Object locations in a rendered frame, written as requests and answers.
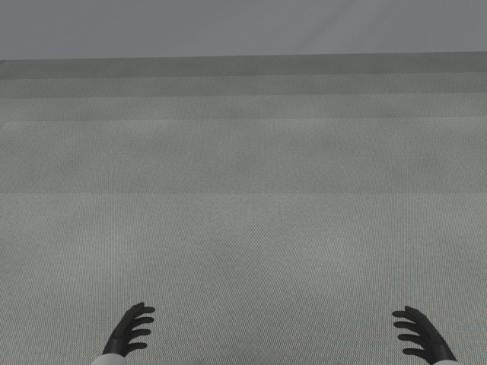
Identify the left robot hand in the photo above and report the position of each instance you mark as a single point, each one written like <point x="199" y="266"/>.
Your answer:
<point x="118" y="342"/>

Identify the right robot hand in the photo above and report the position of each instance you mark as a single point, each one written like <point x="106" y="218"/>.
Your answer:
<point x="435" y="347"/>

